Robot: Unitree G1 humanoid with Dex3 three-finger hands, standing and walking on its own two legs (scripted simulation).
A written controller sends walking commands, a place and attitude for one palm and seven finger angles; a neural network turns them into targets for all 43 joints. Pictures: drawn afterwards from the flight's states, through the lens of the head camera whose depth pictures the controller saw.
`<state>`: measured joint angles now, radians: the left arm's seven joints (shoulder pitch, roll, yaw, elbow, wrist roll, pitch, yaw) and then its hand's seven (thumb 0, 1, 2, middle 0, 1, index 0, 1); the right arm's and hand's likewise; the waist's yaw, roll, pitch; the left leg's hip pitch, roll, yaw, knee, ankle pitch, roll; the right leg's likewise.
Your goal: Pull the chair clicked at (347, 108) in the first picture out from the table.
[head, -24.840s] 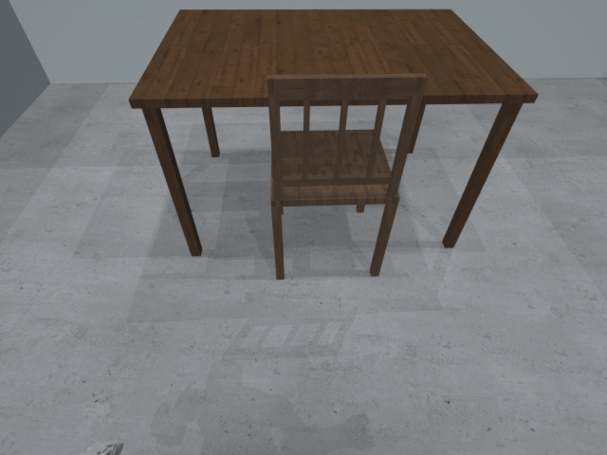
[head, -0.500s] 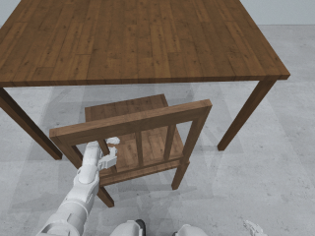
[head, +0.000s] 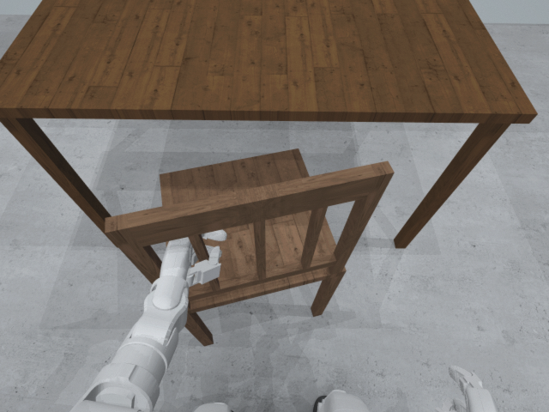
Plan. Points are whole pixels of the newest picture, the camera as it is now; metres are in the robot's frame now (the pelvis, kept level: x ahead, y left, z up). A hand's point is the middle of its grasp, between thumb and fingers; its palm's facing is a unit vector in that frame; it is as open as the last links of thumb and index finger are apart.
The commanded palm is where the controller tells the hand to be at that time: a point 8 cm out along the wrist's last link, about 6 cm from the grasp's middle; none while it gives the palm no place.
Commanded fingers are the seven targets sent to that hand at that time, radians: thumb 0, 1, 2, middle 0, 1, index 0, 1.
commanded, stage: step backward, pulling the chair out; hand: left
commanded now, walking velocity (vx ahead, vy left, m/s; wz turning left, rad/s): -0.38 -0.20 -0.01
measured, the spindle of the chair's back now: (260, 250) +0.38 +0.03 -0.11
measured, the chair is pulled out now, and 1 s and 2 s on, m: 0.18 0.39 0.60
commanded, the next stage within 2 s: stop walking, hand still on the chair in 1.24 s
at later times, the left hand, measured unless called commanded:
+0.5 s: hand (206, 323) +0.24 +0.11 -0.06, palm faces -0.06 -0.99 -0.14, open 4.9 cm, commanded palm +0.22 +0.16 -0.06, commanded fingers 0.00 0.90 0.90 -0.50 -1.45 -0.50 -1.45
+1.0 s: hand out of the picture +0.12 +0.11 -0.06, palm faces -0.04 -0.99 -0.14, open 5.0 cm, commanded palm +0.10 +0.17 -0.06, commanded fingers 0.00 0.90 0.90 -0.50 -1.45 -0.50 -1.45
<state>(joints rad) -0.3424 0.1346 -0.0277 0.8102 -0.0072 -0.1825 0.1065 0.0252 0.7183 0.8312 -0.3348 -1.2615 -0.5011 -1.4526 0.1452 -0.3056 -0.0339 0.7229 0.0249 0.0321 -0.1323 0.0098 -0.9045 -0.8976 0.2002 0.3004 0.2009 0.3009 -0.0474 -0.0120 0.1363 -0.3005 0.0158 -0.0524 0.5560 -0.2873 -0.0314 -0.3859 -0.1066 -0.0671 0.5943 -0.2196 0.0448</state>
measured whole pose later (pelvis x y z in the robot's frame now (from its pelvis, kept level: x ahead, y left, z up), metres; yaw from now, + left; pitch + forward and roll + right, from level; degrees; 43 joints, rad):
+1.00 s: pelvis -0.22 +0.01 +0.00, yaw +1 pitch +2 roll +1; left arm -0.36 0.13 -0.02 0.79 -0.01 -0.17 0.11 0.01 0.73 0.79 -0.32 -1.27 -0.50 -1.45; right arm 0.13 -0.28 -0.03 0.70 0.02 0.04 -0.13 0.01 -0.90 -0.90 0.20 0.30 0.20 0.30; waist -0.07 -0.03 0.17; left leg -0.27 0.02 -0.01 0.54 -0.28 -0.03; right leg -0.40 -0.11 -0.06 0.56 -0.18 0.04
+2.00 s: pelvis -0.36 +0.02 +0.01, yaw +0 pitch -1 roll -1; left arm -0.10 0.11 -0.04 0.69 -0.04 -0.14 0.09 0.04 0.73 0.84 -0.31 -1.22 -0.50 -1.45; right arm 0.24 -0.17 0.02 0.70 0.01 -0.02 -0.07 0.01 -0.90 -0.90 0.20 0.30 0.20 0.30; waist -0.02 0.02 0.09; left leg -0.11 0.02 0.05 0.48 -0.35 0.02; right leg -0.21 -0.02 -0.06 0.45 -0.22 0.01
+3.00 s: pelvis -0.38 +0.00 -0.02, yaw +2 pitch +9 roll +0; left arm -0.12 0.20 0.06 0.53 -0.10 -0.01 0.00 -0.01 -0.52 0.21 -0.16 -0.46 -0.16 -0.47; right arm 0.26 -0.26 0.00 0.61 0.04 -0.06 -0.04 0.01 -0.90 -0.90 0.20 0.30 0.20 0.30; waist -0.05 0.03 -0.06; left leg -0.47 0.01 0.02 0.74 -0.42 0.00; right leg -0.58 -0.05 -0.08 0.74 -0.31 -0.01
